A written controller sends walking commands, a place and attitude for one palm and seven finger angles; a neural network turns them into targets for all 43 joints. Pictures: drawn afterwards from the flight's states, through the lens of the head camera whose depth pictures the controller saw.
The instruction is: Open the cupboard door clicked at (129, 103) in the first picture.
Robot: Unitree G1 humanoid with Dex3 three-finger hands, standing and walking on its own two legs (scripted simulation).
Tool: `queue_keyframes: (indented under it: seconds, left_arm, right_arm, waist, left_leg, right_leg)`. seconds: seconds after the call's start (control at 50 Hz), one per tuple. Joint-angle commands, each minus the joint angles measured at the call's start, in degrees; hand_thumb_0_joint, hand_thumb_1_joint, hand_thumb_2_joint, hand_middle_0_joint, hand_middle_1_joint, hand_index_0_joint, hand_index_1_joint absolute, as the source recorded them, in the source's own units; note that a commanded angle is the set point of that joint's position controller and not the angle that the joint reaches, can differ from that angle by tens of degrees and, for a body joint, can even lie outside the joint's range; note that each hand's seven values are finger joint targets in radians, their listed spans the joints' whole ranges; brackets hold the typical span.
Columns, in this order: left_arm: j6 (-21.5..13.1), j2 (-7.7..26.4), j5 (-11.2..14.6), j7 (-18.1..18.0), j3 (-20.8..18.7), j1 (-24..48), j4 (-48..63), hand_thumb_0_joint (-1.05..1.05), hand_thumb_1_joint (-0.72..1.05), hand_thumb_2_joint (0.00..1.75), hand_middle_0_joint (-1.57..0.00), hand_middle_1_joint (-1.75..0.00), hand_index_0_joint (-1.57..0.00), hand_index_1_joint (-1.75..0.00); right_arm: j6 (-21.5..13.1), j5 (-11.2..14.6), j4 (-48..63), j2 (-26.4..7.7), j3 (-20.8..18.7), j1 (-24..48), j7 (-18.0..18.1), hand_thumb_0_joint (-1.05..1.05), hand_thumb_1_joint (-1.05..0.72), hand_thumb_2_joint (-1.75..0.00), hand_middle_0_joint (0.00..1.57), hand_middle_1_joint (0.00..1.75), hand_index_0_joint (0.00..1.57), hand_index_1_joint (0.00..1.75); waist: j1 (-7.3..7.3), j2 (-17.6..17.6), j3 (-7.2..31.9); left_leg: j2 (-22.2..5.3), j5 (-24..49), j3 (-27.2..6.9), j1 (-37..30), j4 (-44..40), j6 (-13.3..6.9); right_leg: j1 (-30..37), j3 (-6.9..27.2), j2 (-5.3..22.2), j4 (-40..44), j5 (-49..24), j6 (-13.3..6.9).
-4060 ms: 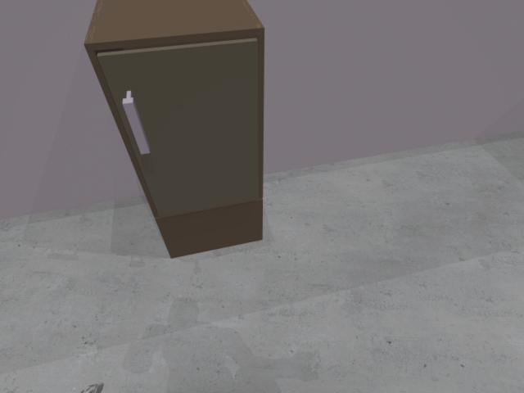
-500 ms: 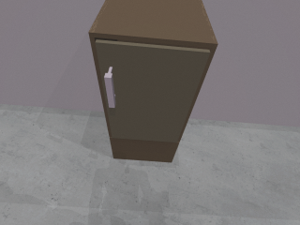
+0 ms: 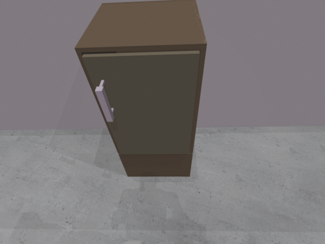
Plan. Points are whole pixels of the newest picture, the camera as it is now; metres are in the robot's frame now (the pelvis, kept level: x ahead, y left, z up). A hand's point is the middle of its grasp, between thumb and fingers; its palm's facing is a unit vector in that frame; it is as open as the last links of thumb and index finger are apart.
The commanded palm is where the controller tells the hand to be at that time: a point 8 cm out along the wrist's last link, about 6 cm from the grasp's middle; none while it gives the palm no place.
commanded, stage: come to a stop and stand still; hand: left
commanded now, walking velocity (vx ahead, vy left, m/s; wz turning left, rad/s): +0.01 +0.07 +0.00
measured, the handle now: (106, 101) +0.59 +0.26 -0.02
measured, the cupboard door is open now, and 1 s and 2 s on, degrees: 0 0 0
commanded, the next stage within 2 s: look again from close up in 0.62 s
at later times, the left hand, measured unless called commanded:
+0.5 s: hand out of the picture -0.04 +0.23 -0.17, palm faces +0.05 -0.98 -0.19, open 7.4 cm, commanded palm none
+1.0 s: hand out of the picture -0.04 +0.23 -0.18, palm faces +0.03 -0.98 -0.20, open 7.4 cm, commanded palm none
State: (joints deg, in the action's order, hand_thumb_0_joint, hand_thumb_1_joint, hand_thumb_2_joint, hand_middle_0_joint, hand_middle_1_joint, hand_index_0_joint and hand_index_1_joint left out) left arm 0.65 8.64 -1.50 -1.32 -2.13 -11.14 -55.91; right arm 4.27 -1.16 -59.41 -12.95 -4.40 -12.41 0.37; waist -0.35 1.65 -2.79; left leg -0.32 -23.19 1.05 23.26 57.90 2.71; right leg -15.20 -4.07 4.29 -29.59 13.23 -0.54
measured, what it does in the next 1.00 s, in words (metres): steps on the spot: left foot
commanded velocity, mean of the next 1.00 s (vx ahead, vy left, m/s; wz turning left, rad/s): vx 0.00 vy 0.00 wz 0.00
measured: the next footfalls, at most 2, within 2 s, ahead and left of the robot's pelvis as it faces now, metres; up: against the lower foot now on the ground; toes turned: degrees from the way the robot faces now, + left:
left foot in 0.20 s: +0.00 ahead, +0.16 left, +0.00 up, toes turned +3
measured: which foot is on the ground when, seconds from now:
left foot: up 0.00-0.18, down 0.20-1.00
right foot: down 0.00-1.00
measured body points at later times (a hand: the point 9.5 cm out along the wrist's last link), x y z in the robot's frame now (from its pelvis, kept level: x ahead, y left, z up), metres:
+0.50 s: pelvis -0.03 +0.05 +0.00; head -0.02 +0.05 +0.45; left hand -0.04 +0.28 -0.16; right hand -0.01 -0.18 -0.16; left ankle -0.04 +0.16 -0.74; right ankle -0.03 -0.07 -0.74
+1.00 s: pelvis -0.05 +0.06 -0.01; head -0.06 +0.05 +0.44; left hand -0.04 +0.28 -0.16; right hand -0.05 -0.16 -0.17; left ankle -0.04 +0.16 -0.74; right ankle -0.03 -0.07 -0.74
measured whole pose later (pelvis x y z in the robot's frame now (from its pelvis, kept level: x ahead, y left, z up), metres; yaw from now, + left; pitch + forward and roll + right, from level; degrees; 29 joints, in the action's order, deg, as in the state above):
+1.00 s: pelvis -0.05 +0.06 -0.01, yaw +0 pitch -2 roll +0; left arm -0.6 8.1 -0.9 -1.8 0.4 -17.1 -62.5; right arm -0.3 -0.9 -60.9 -8.4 0.2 -18.3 1.5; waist 0.5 1.1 -0.4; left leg 0.6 -15.4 3.0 13.2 30.4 -1.7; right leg -13.9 -2.3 2.4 -30.5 14.6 0.9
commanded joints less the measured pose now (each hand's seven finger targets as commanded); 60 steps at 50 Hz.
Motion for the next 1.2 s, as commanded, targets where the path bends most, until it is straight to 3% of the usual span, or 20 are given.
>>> queue_keyframes:
  seconds: [0.0,0.06,0.12,0.14,0.16,0.18,0.2,0.26,0.34,0.4,0.46,0.54,0.68,0.7,0.72,0.76,0.8,0.88,1.02,1.18]
  left_arm:
    - [-0.52,13.36,-0.4,-1.07,-3.33,-5.03,1.71,0.0,0.9,0.9,-0.2,-0.3,-0.2,-0.3]
    - [-0.13,13.72,-0.58,-0.82,-3.57,-4.34,1.49,0.0,0.9,0.9,-0.2,-0.3,-0.2,-0.3]
    - [0.54,12.3,-0.03,-0.64,-3.26,-1.09,1.31,0.0,0.9,0.9,-0.2,-0.3,-0.2,-0.3]
    - [0.92,9.84,0.45,-0.5,-2.64,-1.36,1.65,0.0,0.9,0.9,-0.2,-0.3,-0.2,-0.3]
    - [1.27,6.63,0.78,-0.24,-2.06,-2.06,2.38,0.0,0.9,0.9,-0.2,-0.3,-0.2,-0.3]
    - [1.1,5.1,0.68,-0.11,-1.7,-1.61,2.59,0.0,0.9,0.9,-0.2,-0.3,-0.2,-0.3]
    - [1.56,5.2,0.24,-0.18,-1.53,-0.56,1.52,0.0,0.9,0.9,-0.2,-0.3,-0.2,-0.3]
    - [1.42,5.03,0.07,0.42,-0.99,-4.36,-1.95,0.0,0.9,0.9,-0.2,-0.3,-0.2,-0.3]
    - [0.04,3.7,0.53,0.23,0.37,-6.02,-4.21,0.0,0.9,0.9,-0.2,-0.3,-0.2,-0.3]
    - [-1.22,6.64,0.7,-0.41,0.57,-7.93,-6.38,0.0,0.9,0.9,-0.2,-0.3,-0.2,-0.3]
    - [-1.48,6.03,0.78,-0.42,0.91,-6.26,-7.24,0.0,0.9,0.9,-0.2,-0.3,-0.2,-0.3]
    - [-1.16,4.97,0.87,-0.64,1.13,-6.53,-7.8,0.0,0.9,0.9,-0.2,-0.3,-0.2,-0.3]
    - [-0.99,3.93,0.94,-0.72,1.24,-8.1,-8.74,0.0,0.9,0.9,-0.2,-0.3,-0.2,-0.3]
    - [-2.59,5.68,0.12,-3.09,2.03,-11.8,-9.72,0.0,0.9,0.9,-0.2,-0.3,-0.2,-0.3]
    - [-3.38,7.22,0.35,-2.49,1.87,-10.18,-8.6,0.0,0.9,0.9,-0.2,-0.3,-0.2,-0.3]
    - [-3.25,5.53,0.65,-1.93,1.93,-9.32,-6.93,0.0,0.9,0.9,-0.2,-0.3,-0.2,-0.3]
    - [-2.56,4.9,0.71,-1.47,1.94,-8.77,-6.27,0.0,0.9,0.9,-0.2,-0.3,-0.2,-0.3]
    - [-1.88,4.42,0.5,-1.1,1.94,-8.63,-5.18,0.0,0.9,0.9,-0.2,-0.3,-0.2,-0.3]
    - [-1.89,4.51,0.37,-0.92,1.66,-9.74,-3.92,0.0,0.9,0.9,-0.2,-0.3,-0.2,-0.3]
    - [-2.06,4.56,0.48,-0.78,1.51,-10.61,-3.9,0.0,0.9,0.9,-0.2,-0.3,-0.2,-0.3]
  right_arm:
    - [-1.74,0.1,4.84,-1.83,0.21,1.0,-0.29,0.0,-0.9,-0.9,0.2,0.3,0.2,0.3]
    - [-2.36,0.43,4.78,-1.13,0.61,-0.14,-0.21,0.0,-0.9,-0.9,0.2,0.3,0.2,0.3]
    - [-3.21,0.58,2.28,-0.36,1.05,-7.59,0.26,0.0,-0.9,-0.9,0.2,0.3,0.2,0.3]
    - [-3.78,0.4,1.84,-2.27,1.03,-9.09,0.44,0.0,-0.9,-0.9,0.2,0.3,0.2,0.3]
    - [-4.1,-0.17,2.65,-5.88,0.48,-8.31,0.63,0.0,-0.9,-0.9,0.2,0.3,0.2,0.3]
    - [-3.89,-0.26,4.16,-8.26,0.44,-5.98,0.9,0.0,-0.9,-0.9,0.2,0.3,0.2,0.3]
    - [-4.29,-0.28,3.82,-7.03,0.8,-2.85,1.32,0.0,-0.9,-0.9,0.2,0.3,0.2,0.3]
    - [-4.4,-0.15,3.35,-4.16,2.1,1.53,1.93,0.0,-0.9,-0.9,0.2,0.3,0.2,0.3]
    - [-4.97,0.28,0.29,-3.77,2.08,-2.74,2.09,0.0,-0.9,-0.9,0.2,0.3,0.2,0.3]
    - [-5.56,1.23,-0.92,-0.88,2.7,-4.5,1.82,0.0,-0.9,-0.9,0.2,0.3,0.2,0.3]
    - [-4.97,0.87,-2.56,-0.77,2.89,-4.8,1.69,0.0,-0.9,-0.9,0.2,0.3,0.2,0.3]
    - [-5.42,0.84,-4.28,-0.59,3.4,-5.69,1.7,0.0,-0.9,-0.9,0.2,0.3,0.2,0.3]
    - [-5.53,0.72,-5.39,0.24,3.72,-6.77,1.95,0.0,-0.9,-0.9,0.2,0.3,0.2,0.3]
    - [-6.4,1.12,-0.9,-2.2,3.88,-1.84,0.94,0.0,-0.9,-0.9,0.2,0.3,0.2,0.3]
    - [-6.08,0.99,0.95,-1.13,4.14,-2.79,0.55,0.0,-0.9,-0.9,0.2,0.3,0.2,0.3]
    - [-6.69,0.23,0.21,0.52,4.08,-8.85,1.07,0.0,-0.9,-0.9,0.2,0.3,0.2,0.3]
    - [-6.24,0.46,0.53,-0.07,3.92,-8.28,1.3,0.0,-0.9,-0.9,0.2,0.3,0.2,0.3]
    - [-5.74,0.2,1.58,-0.79,3.71,-8.11,1.09,0.0,-0.9,-0.9,0.2,0.3,0.2,0.3]
    - [-5.98,0.31,1.33,-1.03,3.54,-8.66,1.03,0.0,-0.9,-0.9,0.2,0.3,0.2,0.3]
    - [-6.07,0.35,0.29,-0.71,3.69,-8.35,1.09,0.0,-0.9,-0.9,0.2,0.3,0.2,0.3]
  waist:
    - [-2.79,-12.41,3.45]
    - [-2.57,-12.96,3.6]
    - [1.21,-11.96,3.96]
    - [1.52,-4.29,4.23]
    - [1.1,8.68,2.21]
    - [0.58,11.1,0.01]
    - [0.49,13.69,-1.63]
    - [-1.79,9.41,-2.62]
    - [-0.82,3.69,1.65]
    - [0.15,-2.99,2.5]
    - [0.92,-8.95,0.66]
    - [0.61,-3.0,-0.05]
    - [0.05,-0.89,-1.62]
    - [-1.69,-0.89,-3.42]
    - [0.7,-0.35,-2.21]
    - [1.48,0.96,8.08]
    - [0.92,-0.17,3.53]
    - [0.85,-1.29,-3.55]
    - [0.59,-3.21,-2.57]
    - [0.55,-1.16,-2.4]
  left_leg:
    - [-1.27,-1.83,-0.28,2.18,-7.79,0.1]
    - [-0.63,-1.78,1.29,-3.1,-17.02,-0.77]
    - [-0.43,8.32,2.94,-16.05,-32.9,-1.61]
    - [-3.63,8.23,-1.25,-18.96,-37.21,-2.68]
    - [-12.78,5.53,-12.65,-14.86,-42.8,-5.85]
    - [-17.69,2.0,-17.68,-6.55,-47.05,-9.35]
    - [-16.59,-2.12,-17.74,-2.84,-50.36,-10.43]
    - [-12.17,6.59,-9.94,-3.94,-47.16,-10.49]
    - [-10.54,25.08,-6.54,-14.15,-39.98,-9.83]
    - [-5.66,18.82,-3.07,-11.4,-35.97,-4.83]
    - [-5.01,15.39,-2.41,-13.81,-36.95,-3.71]
    - [-5.8,15.24,-3.1,-13.58,-39.56,-4.12]
    - [-5.78,12.12,-3.39,-11.55,-41.12,-4.2]
    - [-6.33,18.73,-1.08,-7.92,-29.94,-2.7]
    - [-4.75,15.55,-1.08,-8.67,-31.64,-2.57]
    - [-4.85,18.94,-2.88,-11.23,-31.07,-4.31]
    - [-5.51,15.21,-3.84,-8.65,-32.79,-4.71]
    - [-5.21,5.06,-5.4,-3.53,-36.84,-4.97]
    - [-5.17,3.3,-5.53,-4.19,-38.5,-5.28]
    - [-4.89,4.77,-4.59,-5.39,-38.62,-4.86]
  right_leg:
    - [8.15,13.33,14.54,11.69,-14.33,-8.7]
    - [5.67,13.37,13.45,12.11,-9.46,-8.44]
    - [-2.94,9.75,9.37,8.79,0.9,-4.16]
    - [-7.08,7.26,5.79,4.59,6.38,-2.0]
    - [-10.16,2.1,0.45,-2.36,9.98,0.74]
    - [-8.24,0.02,-1.57,-7.9,12.3,1.69]
    - [-6.66,2.05,-1.31,-13.18,12.89,1.76]
    - [-4.97,3.57,-1.0,-16.72,10.25,1.18]
    - [-0.19,1.84,-1.33,0.38,3.99,2.02]
    - [7.24,8.63,4.42,9.76,-12.0,-0.18]
    - [2.49,8.65,3.82,10.34,-7.13,-0.76]
    - [2.97,7.23,2.24,10.54,-4.04,-0.14]
    - [3.74,6.56,1.82,10.85,-3.51,-0.12]
    - [2.51,7.46,3.97,8.49,-15.51,-0.67]
    - [2.48,6.67,5.07,7.33,-17.11,-1.65]
    - [6.85,6.05,3.44,2.24,-13.88,-2.24]
    - [3.98,5.63,2.13,3.81,-3.87,-1.79]
    - [0.49,5.56,0.99,4.83,3.11,-1.65]
    - [1.34,5.77,0.93,5.46,2.26,-1.34]
    - [1.06,6.66,1.35,6.87,1.39,-1.44]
